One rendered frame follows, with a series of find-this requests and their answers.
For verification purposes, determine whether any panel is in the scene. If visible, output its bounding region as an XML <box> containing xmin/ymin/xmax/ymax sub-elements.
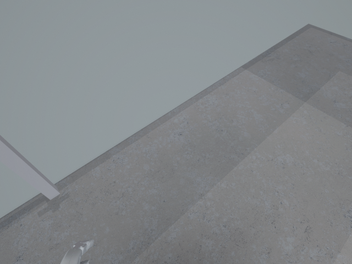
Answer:
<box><xmin>0</xmin><ymin>136</ymin><xmax>60</xmax><ymax>200</ymax></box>

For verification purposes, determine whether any robot left hand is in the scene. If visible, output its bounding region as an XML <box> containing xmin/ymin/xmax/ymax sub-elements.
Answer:
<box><xmin>60</xmin><ymin>239</ymin><xmax>95</xmax><ymax>264</ymax></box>

